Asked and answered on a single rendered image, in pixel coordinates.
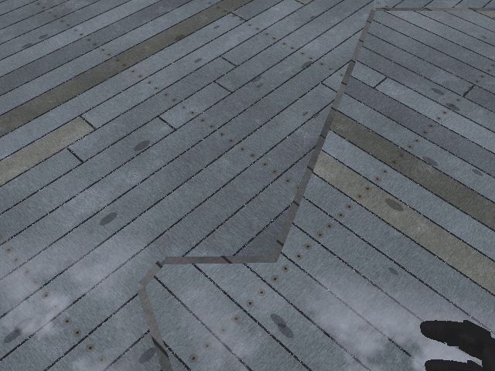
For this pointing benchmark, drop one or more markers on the robot right hand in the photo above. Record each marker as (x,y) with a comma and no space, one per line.
(469,337)

